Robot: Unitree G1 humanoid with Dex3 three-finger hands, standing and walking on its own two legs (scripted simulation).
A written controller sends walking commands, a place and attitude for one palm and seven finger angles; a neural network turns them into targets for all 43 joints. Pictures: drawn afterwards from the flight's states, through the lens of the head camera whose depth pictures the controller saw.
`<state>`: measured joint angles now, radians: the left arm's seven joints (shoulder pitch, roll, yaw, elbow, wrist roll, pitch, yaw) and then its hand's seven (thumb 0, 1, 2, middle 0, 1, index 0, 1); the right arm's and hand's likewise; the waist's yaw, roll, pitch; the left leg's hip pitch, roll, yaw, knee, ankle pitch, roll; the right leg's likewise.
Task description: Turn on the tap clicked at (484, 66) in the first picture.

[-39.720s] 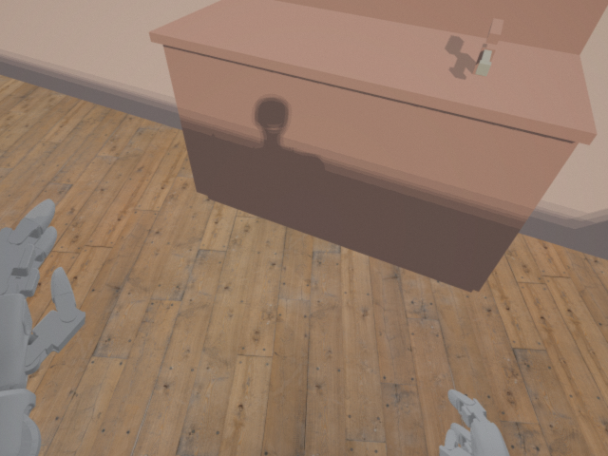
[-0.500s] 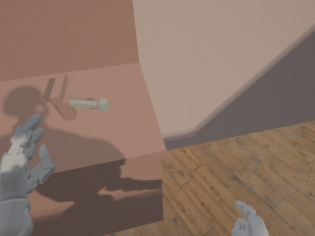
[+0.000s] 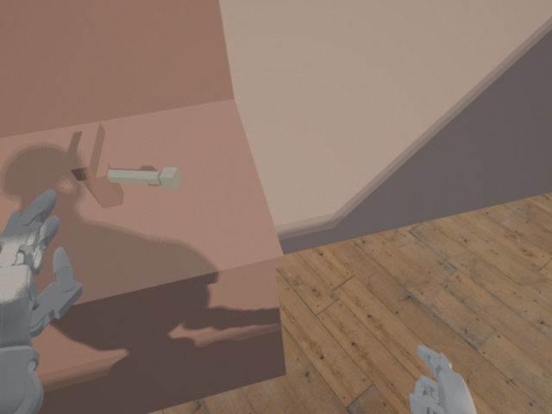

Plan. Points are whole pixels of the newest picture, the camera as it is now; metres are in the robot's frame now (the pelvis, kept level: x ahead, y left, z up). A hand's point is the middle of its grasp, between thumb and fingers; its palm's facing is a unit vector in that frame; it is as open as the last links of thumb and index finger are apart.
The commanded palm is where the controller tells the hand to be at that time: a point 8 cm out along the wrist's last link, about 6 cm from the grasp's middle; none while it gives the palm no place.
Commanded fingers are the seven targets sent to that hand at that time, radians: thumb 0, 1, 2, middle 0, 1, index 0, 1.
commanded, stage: step back with the hand held close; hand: left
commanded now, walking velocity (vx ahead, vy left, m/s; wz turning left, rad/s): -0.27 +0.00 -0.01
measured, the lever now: (170, 178) +0.47 +0.23 +0.10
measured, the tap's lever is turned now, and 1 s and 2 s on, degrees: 70 70 70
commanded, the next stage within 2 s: stop stepping back and stand still in 1.42 s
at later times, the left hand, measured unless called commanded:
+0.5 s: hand (38, 349) +0.15 +0.26 +0.14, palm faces +0.38 -0.81 -0.44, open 7.4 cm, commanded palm +0.10 +0.30 +0.17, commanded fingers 0.00 0.90 0.90 -0.20 -0.30 -0.20 -0.30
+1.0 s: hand out of the picture +0.07 +0.29 +0.15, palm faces +0.45 -0.79 -0.42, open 7.4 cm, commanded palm +0.01 +0.32 +0.17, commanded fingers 0.00 0.90 0.90 -0.20 -0.30 -0.20 -0.30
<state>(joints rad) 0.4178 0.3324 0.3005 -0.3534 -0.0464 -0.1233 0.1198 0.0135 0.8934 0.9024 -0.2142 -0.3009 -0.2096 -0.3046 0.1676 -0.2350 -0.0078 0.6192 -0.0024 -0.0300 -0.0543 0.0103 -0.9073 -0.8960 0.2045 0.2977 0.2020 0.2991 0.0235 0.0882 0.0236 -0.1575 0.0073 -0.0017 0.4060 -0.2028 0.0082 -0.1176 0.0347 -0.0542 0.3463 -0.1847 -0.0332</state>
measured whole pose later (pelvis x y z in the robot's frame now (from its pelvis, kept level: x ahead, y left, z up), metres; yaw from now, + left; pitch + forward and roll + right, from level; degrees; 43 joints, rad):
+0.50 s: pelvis -0.06 +0.02 -0.01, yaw +0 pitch +0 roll -2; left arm 0.50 0.35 0.29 -0.46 -0.03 -0.12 0.17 0.01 0.89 0.90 -0.22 -0.30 -0.21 -0.30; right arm 0.19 -0.24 -0.02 0.57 0.01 0.02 -0.09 0.01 -0.91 -0.90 0.20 0.30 0.20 0.30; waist 0.00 0.08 0.00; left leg -0.38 -0.01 0.00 0.54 -0.17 0.04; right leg -0.33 0.02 -0.06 0.47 -0.16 -0.01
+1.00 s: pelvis -0.13 +0.03 -0.01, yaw +4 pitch +1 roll -3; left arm 0.45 0.39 0.33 -0.48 -0.02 -0.13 0.15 0.01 0.89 0.90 -0.22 -0.30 -0.21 -0.31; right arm 0.13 -0.18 -0.03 0.59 -0.02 -0.01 -0.08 0.01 -0.91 -0.90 0.20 0.30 0.20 0.30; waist 0.02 0.03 -0.01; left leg -0.39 -0.02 0.00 0.44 -0.08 0.06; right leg -0.35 0.10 0.06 0.85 -0.36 0.02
